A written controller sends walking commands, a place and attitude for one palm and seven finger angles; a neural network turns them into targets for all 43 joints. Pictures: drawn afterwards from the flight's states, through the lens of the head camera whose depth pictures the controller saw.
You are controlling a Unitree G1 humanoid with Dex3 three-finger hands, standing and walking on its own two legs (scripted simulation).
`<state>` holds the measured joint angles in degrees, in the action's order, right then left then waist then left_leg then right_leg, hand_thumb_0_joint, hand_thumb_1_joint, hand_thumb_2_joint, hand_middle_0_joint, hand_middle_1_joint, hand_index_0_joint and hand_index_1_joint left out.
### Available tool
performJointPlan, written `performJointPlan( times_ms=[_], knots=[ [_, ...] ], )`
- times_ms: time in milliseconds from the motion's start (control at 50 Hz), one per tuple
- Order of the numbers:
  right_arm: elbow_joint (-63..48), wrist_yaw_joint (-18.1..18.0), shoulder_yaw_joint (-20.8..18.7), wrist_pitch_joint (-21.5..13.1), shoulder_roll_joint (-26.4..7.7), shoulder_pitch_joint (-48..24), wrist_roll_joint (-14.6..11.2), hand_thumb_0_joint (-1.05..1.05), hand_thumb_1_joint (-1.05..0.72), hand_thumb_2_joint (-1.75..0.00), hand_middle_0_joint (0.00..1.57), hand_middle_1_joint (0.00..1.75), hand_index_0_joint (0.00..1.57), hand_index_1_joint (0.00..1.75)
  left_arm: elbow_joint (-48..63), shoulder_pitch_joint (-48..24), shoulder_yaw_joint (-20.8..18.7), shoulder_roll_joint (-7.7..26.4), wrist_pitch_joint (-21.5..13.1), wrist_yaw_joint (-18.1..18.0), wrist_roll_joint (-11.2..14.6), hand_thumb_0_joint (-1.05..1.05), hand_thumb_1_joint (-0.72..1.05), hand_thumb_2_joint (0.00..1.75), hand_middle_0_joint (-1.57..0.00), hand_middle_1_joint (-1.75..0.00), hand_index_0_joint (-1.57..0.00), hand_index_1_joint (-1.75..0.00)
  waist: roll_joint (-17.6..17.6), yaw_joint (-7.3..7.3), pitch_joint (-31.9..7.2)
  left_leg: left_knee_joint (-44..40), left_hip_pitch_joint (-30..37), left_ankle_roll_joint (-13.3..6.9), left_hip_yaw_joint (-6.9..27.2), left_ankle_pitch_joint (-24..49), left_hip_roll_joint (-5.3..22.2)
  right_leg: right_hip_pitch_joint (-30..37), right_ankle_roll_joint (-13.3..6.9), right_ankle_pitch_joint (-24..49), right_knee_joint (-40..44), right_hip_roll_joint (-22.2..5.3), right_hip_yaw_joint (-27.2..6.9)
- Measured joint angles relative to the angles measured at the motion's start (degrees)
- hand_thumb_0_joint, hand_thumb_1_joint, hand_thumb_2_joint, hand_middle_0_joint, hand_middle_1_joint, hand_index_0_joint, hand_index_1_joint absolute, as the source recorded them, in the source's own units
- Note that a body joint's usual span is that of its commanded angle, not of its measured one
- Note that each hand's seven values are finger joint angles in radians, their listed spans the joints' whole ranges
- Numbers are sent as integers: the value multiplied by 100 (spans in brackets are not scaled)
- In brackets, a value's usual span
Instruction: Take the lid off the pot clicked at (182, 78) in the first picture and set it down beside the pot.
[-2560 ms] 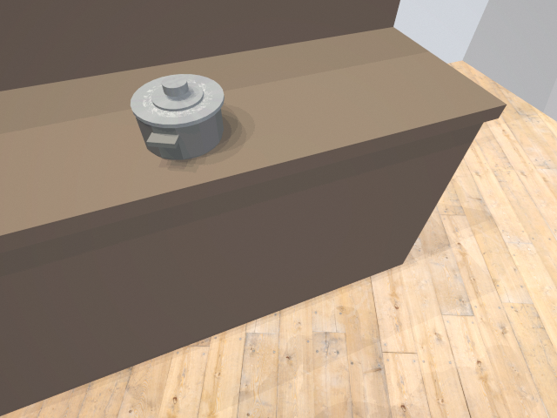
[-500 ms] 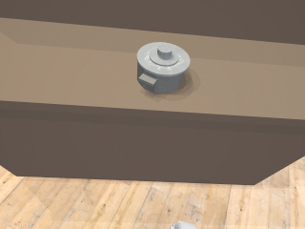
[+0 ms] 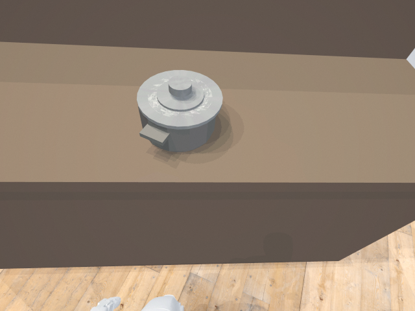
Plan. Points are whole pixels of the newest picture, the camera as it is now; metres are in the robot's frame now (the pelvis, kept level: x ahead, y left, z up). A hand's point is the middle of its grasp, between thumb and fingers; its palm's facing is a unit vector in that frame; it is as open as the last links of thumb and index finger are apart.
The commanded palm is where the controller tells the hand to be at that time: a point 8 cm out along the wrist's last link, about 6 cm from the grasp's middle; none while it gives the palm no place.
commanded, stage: come to a stop and stand still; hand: left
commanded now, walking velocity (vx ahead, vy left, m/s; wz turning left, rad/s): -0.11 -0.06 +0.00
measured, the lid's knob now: (180, 86) +0.50 +0.09 +0.15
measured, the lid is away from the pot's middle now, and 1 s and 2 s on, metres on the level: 0.01 0.01 0.01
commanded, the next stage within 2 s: look again from close up in 0.86 s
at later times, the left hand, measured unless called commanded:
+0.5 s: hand out of the picture -0.03 +0.19 -0.16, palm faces +0.00 -0.97 -0.24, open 7.3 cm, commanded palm none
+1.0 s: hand out of the picture -0.03 +0.14 -0.17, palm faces -0.01 -0.99 -0.17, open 7.3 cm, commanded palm none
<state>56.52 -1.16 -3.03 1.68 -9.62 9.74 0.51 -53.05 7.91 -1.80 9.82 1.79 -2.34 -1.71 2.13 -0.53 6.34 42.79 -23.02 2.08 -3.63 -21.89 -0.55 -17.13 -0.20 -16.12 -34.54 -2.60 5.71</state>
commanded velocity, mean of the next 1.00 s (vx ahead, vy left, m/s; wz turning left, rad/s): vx -0.01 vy -0.02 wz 0.00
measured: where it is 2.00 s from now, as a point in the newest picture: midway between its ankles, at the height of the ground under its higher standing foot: outside the picture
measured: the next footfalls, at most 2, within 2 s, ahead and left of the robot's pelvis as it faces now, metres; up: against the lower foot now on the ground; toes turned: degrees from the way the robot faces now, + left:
left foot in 0.04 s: +0.07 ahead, +0.09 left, +0.00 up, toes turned -3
right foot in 0.48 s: -0.06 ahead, -0.13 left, +0.00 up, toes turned -1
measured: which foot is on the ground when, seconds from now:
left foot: up 0.00-0.02, down 0.04-1.00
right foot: down 0.00-0.04, up 0.06-0.46, down 0.48-1.00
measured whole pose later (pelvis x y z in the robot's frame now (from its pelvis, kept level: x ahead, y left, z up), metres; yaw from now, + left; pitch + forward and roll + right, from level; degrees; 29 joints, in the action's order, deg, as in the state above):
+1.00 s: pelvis -0.03 -0.02 +0.01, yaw -2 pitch -1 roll -1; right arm 65.2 -1.5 -0.8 0.8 -7.5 15.6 1.0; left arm -62.8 17.2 0.1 7.1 -0.6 -3.0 -1.2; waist 0.1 -0.5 2.2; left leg 29.6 -18.1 -0.2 -0.5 -10.9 1.0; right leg -5.3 -0.3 -19.8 -25.6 0.9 0.9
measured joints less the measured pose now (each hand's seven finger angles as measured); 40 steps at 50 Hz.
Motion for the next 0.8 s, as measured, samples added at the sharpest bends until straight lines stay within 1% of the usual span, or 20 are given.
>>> performJointPlan(
  times_ms=[20, 40, 60, 80, 100, 120, 160, 200, 240, 300, 400, 460, 480, 500, 540, 580, 620, 660, 720, 800],
  knots=[
    [-65, 16, 8, -17, 31, -30, 6, 0, -91, -90, 20, 30, 19, 29, 15, 32, -12, 26, 27, -3, 12, 0, 91, 90, -20, -30, -21, -30, 24, 4, -5, -389, 145, -15, -16, 353, 10, -10, 34, -69, -106, -4, -3],
    [-124, 28, 16, -45, 59, -48, 24, 0, -91, -90, 20, 30, 19, 29, 30, 59, -31, 54, 60, -1, 27, 0, 91, 90, -20, -30, -21, -30, 47, 10, -14, -610, 223, -212, -25, 750, 9, -46, 72, -153, -244, -13, -7],
    [-172, 39, 29, -57, 106, -82, 45, 0, -91, -90, 20, 30, 19, 29, 30, 60, -54, 97, 100, -7, 49, 0, 91, 90, -20, -30, -21, -30, 110, 38, 7, -579, 221, -427, -69, 826, -22, -126, 92, -510, -494, -22, -75],
    [-221, 41, 60, -58, 149, -117, 64, 0, -91, -90, 20, 30, 19, 29, 26, 70, -74, 138, 140, -26, 61, 0, 91, 90, -20, -30, -21, -30, 150, 65, 20, -568, 228, -577, -112, 796, -30, -260, 97, -998, -916, 41, -229],
    [-266, 29, 94, -57, 185, -144, 81, 0, -91, -90, 20, 30, 19, 29, 10, 87, -95, 174, 172, -40, 64, 0, 91, 90, -20, -30, -21, -30, 159, 69, 19, -619, 246, -665, -130, 773, -25, -413, 98, -1336, -1425, 136, -385],
    [-306, 12, 122, -58, 217, -163, 94, 0, -91, -90, 20, 30, 19, 29, -13, 104, -119, 207, 188, -42, 62, 0, 91, 90, -20, -30, -21, -30, 152, 64, 12, -722, 272, -707, -130, 792, -21, -551, 101, -1471, -1919, 223, -508],
    [-349, -19, 173, -74, 272, -184, 102, 0, -91, -90, 20, 30, 20, 29, -55, 155, -162, 275, 182, -27, 58, 0, 91, 90, -20, -30, -21, -30, 149, 65, -15, -1028, 350, -708, -128, 954, -31, -723, 133, -1389, -2624, 311, -668],
    [-343, -37, 203, -98, 303, -196, 84, 0, -91, -90, 20, 30, 20, 30, -86, 241, -182, 334, 170, -12, 63, 0, 91, 90, -20, -30, -21, -30, 151, 89, -73, -1354, 422, -710, -137, 1160, -46, -731, 184, -1219, -2839, 297, -740],
    [-311, -38, 218, -112, 302, -196, 67, 0, -91, -90, 20, 30, 20, 30, -132, 354, -183, 367, 175, 3, 62, 0, 91, 90, -20, -30, -20, -30, 123, 105, -156, -1627, 478, -718, -145, 1329, -47, -590, 224, -1134, -2658, 232, -753],
    [-234, -27, 218, -108, 278, -166, 51, 0, -91, -90, 20, 30, 20, 30, -229, 526, -160, 382, 203, 27, 53, 0, 91, 90, -20, -30, -20, -30, 58, 98, -273, -1939, 538, -710, -144, 1527, -43, -205, 229, -1206, -1947, 107, -703],
    [-10, 27, 166, -81, 192, -34, 53, 0, -91, -90, 20, 30, 20, 30, -431, 745, -68, 329, 195, 45, 55, 0, 91, 90, -20, -30, -20, -30, -41, 38, -418, -2269, 555, -652, -128, 1791, -56, 451, 115, -1233, -602, 22, -576],
    [165, 47, 114, -43, 136, 94, 35, 0, -91, -90, 20, 30, 20, 30, -517, 908, -20, 278, 104, 40, 57, 0, 91, 90, -20, -30, -20, -30, -9, 41, -486, -2323, 502, -569, -158, 1893, -117, 909, 14, -726, 555, 12, -471],
    [216, 53, 99, -28, 127, 131, 21, 0, -91, -90, 20, 30, 20, 30, -538, 974, -7, 272, 63, 32, 48, 0, 91, 90, -20, -30, -20, -30, 54, 59, -498, -2236, 430, -519, -206, 1862, -163, 1005, -33, -478, 913, -20, -530],
    [287, 55, 79, -4, 80, 156, 11, 0, -91, -90, 20, 30, 20, 30, -610, 998, 8, 210, 48, 24, 40, 0, 91, 90, -20, -30, -20, -30, -10, 52, -463, -2100, 383, -452, -178, 1771, -139, 1010, -10, -261, 937, 6, -521],
    [426, 69, 51, 55, 0, 290, 22, 0, -91, -90, 20, 30, 20, 30, -737, 1112, 56, 90, 49, 36, 45, 0, 91, 90, -20, -30, -20, -30, -144, 31, -489, -1800, 318, -302, -42, 1334, -95, 1055, 31, -258, 904, 74, -463],
    [549, 76, 52, 86, -34, 453, 28, 0, -91, -90, 20, 30, 20, 29, -835, 1258, 85, 10, 39, 32, 61, 0, 91, 90, -20, -30, -20, -30, -194, 68, -562, -1507, 364, -233, 117, 1106, -14, 1099, 35, -302, 932, 164, -493],
    [653, 55, 81, 41, -52, 593, 26, 0, -91, -90, 20, 30, 20, 29, -942, 1345, 120, -58, 6, 34, 81, 0, 91, 90, -20, -30, -20, -30, -222, 41, -599, -1533, 528, -239, 246, 1302, 83, 1098, 29, -354, 868, 261, -520],
    [774, 16, 123, -14, -8, 669, 16, 0, -91, -90, 20, 30, 19, 29, -1027, 1289, 143, -95, -17, 35, 103, 0, 91, 90, -20, -30, -20, -30, -134, 4, -521, -1522, 588, -262, 259, 1277, 64, 1145, 22, -398, 819, 247, -514],
    [920, -14, 177, -47, 69, 738, 4, 0, -91, -90, 20, 30, 19, 29, -1059, 1165, 167, -157, -61, 33, 122, 0, 91, 90, -20, -30, -20, -30, -44, 9, -437, -1582, 656, -253, 261, 1229, 54, 1192, 14, -383, 848, 238, -512],
    [1020, -27, 205, -64, 167, 746, 1, 0, -91, -90, 20, 30, 19, 29, -1043, 996, 178, -233, -114, 28, 127, 0, 91, 90, -20, -30, -21, -30, -21, 4, -377, -1635, 676, -238, 289, 1272, 55, 1214, -5, -355, 887, 246, -484]
  ],
)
